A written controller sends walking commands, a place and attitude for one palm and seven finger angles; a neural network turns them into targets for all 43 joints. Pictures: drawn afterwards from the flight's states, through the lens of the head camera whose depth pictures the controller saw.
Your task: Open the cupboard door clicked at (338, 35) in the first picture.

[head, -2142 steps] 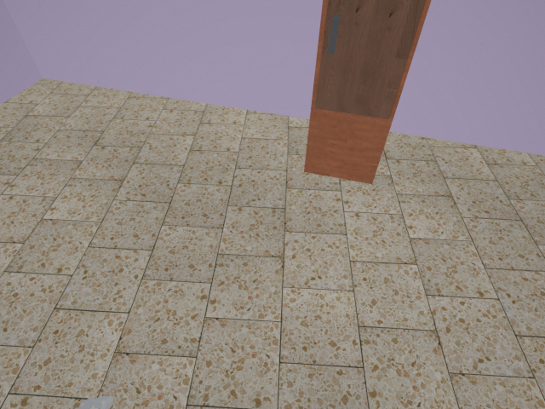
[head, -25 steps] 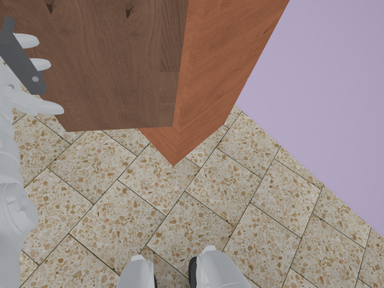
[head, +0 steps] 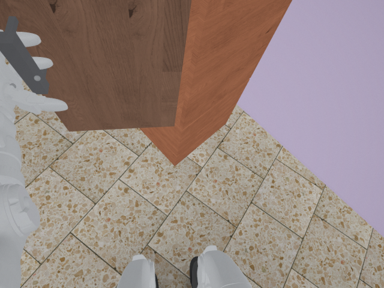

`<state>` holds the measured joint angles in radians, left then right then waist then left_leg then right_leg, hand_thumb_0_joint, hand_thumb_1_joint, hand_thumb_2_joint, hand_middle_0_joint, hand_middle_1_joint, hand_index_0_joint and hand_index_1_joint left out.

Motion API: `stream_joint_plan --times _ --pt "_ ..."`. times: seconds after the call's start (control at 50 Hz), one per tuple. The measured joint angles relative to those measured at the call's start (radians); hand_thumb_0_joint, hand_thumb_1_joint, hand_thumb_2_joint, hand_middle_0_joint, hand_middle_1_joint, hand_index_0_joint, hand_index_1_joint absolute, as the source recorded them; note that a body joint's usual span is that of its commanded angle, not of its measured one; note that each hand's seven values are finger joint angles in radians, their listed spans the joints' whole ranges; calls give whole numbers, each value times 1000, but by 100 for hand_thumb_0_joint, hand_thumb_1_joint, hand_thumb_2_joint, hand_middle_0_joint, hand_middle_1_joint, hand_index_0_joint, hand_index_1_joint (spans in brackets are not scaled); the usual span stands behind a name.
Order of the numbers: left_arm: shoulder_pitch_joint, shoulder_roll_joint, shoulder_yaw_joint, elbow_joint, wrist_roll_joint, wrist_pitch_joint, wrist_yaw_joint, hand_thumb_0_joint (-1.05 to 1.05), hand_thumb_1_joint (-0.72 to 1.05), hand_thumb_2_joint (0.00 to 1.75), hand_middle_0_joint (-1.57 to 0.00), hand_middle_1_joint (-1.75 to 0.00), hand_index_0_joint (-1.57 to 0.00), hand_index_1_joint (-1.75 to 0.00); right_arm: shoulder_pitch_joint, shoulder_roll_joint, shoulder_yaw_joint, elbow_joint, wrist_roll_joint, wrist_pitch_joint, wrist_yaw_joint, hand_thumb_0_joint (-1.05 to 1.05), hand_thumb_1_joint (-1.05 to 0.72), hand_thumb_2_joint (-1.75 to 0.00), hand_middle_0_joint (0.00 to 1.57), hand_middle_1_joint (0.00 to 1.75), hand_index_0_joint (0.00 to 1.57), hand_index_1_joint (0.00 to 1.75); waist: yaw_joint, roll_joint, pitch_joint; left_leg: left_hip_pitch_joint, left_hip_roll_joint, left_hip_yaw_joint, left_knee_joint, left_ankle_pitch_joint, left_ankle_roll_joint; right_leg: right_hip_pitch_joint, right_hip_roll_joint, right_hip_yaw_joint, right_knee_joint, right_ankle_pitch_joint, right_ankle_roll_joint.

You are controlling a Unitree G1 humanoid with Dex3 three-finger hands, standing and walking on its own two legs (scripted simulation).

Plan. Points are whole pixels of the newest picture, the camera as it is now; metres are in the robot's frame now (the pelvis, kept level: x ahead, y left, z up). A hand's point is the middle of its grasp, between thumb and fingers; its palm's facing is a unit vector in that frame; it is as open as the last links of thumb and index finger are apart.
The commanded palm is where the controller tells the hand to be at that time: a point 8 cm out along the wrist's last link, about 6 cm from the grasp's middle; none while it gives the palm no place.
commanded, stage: close the thumb around the handle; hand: left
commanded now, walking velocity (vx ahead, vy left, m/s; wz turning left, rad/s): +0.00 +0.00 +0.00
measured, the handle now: (27, 57) +0.55 +0.28 +0.07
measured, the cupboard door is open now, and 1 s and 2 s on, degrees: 54 59 100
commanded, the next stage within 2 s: pull the door open along its arc in 0.56 s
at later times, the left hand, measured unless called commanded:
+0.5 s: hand (35, 81) +0.49 +0.25 +0.07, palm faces +0.06 -1.00 -0.01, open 6.0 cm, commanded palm +0.48 +0.29 +0.07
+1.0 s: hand (37, 94) +0.47 +0.25 +0.07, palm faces +0.05 -1.00 -0.01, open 6.2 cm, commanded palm +0.41 +0.30 +0.07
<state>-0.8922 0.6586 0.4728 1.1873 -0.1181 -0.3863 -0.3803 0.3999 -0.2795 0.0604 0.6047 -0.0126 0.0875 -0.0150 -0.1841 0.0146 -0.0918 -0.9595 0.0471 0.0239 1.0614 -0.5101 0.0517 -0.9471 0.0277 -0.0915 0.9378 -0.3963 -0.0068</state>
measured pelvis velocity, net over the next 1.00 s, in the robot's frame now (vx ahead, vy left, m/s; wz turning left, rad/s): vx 0.01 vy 0.00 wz -0.02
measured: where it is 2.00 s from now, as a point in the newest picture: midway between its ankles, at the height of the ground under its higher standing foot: outside the picture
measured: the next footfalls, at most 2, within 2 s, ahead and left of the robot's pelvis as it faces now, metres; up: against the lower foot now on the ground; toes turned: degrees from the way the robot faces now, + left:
none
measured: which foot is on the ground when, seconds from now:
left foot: down 0.00-1.00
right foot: down 0.00-1.00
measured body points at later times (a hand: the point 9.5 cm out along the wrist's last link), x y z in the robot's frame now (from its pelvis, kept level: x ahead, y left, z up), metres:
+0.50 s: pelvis +0.00 +0.00 +0.00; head +0.14 +0.03 +0.43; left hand +0.49 +0.31 +0.07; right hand +0.00 -0.27 -0.10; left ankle -0.01 +0.08 -0.67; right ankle +0.02 -0.12 -0.67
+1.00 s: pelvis +0.01 +0.00 +0.01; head +0.13 +0.02 +0.44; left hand +0.46 +0.30 +0.07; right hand +0.03 -0.27 -0.09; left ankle -0.01 +0.08 -0.67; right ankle +0.02 -0.12 -0.67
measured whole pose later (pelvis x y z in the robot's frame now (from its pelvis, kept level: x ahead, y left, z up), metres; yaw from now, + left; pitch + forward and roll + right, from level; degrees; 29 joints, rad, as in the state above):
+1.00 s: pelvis +0.01 +0.00 +0.01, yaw -1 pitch +21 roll -3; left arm -0.63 0.57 0.50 0.99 -0.19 -0.38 -0.39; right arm 0.40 -0.27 0.04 0.56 0.01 0.10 0.00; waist -0.15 0.02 -0.12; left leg -0.85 0.05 0.06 0.99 -0.50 0.05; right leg -0.87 0.04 -0.05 0.89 -0.39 -0.01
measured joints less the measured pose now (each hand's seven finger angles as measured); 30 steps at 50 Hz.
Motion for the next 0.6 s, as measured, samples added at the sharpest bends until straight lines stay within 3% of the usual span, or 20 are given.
stream_joint_plan --times 0.14,0.46,0.6 --pt "20 -10 -5 -15 3 6 11 -1 -16 44 -32 -123 -33 -124 4 4 -2 -6 0 1 2 0 -90 -90 20 30 20 30 3 4 -3 11 -1 2 -8 2 0 10 0 3 -7 1 1" --pt "9 -6 -9 6 -1 -9 4 1 67 80 -37 -132 -38 -133 -10 1 -1 -1 1 -5 -3 0 -90 -90 20 30 20 30 7 -2 2 11 -3 -1 -3 4 -2 9 -2 1 2 1 -2" --pt "9 -22 -18 -1 -10 -7 26 1 68 80 -34 -134 -34 -135 -8 -1 -5 12 -1 -5 -1 0 -90 -90 20 30 20 30 13 2 2 10 -5 -4 -3 5 -3 9 -4 -3 3 0 -3"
